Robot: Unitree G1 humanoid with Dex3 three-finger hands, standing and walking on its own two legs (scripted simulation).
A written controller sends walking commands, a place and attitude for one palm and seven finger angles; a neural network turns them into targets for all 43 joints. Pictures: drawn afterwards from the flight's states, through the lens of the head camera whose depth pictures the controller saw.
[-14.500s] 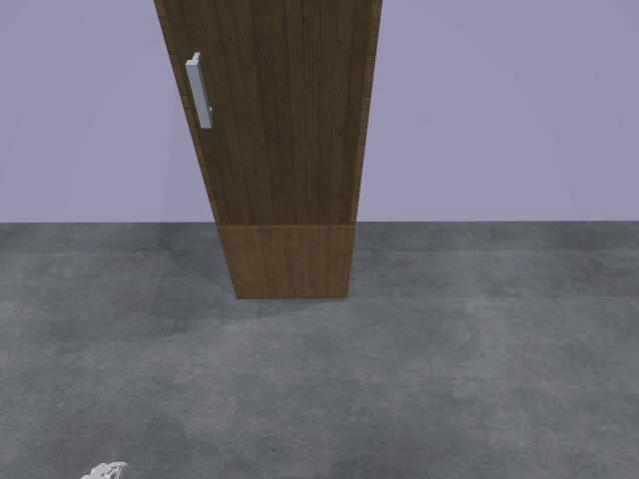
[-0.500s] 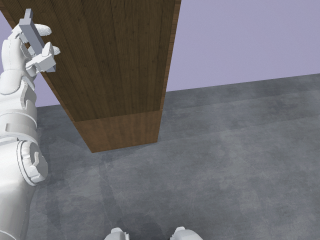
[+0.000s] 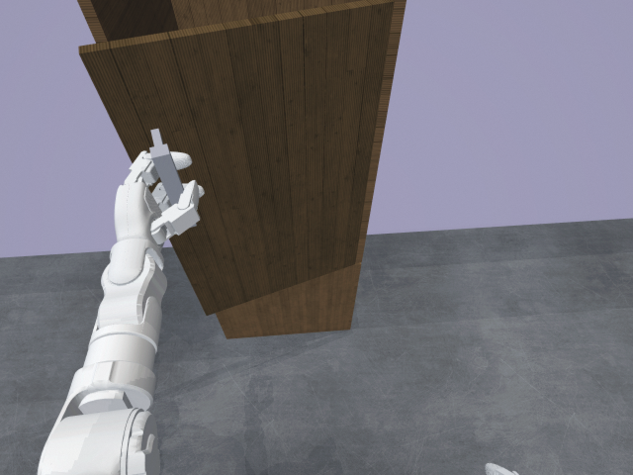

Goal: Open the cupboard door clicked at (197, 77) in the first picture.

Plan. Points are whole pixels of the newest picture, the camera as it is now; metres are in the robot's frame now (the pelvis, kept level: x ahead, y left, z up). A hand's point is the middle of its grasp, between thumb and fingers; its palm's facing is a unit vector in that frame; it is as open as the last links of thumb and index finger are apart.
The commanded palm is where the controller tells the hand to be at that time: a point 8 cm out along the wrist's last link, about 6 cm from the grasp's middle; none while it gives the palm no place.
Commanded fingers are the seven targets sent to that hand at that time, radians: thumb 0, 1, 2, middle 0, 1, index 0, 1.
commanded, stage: pull the door open along its arc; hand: left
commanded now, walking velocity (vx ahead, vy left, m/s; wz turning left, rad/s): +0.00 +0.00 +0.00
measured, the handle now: (172, 180) +0.48 +0.20 +0.11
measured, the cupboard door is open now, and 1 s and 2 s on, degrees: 18 47 44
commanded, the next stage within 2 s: open thumb and fingers to let go in 1.12 s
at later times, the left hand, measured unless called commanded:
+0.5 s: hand (202, 201) +0.44 +0.15 +0.11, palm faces +0.52 -0.85 +0.01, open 5.7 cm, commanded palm +0.37 +0.18 +0.11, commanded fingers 0.00 0.90 0.90 -0.40 -1.35 -0.40 -1.35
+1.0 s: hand (282, 283) +0.31 +0.04 +0.11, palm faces +0.31 -0.95 -0.02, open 6.2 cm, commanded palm +0.24 +0.08 +0.11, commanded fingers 0.00 0.90 0.90 -0.40 -1.35 -0.40 -1.35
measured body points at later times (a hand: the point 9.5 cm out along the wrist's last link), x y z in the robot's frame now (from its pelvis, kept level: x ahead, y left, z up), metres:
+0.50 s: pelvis -0.02 -0.02 +0.00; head +0.02 -0.03 +0.44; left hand +0.40 +0.19 +0.11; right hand +0.01 -0.27 -0.14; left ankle +0.00 +0.12 -0.71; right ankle -0.04 -0.13 -0.71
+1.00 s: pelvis +0.01 -0.01 +0.01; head +0.00 -0.03 +0.46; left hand +0.29 +0.09 +0.12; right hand +0.20 -0.22 -0.08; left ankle +0.00 +0.12 -0.71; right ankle -0.04 -0.13 -0.71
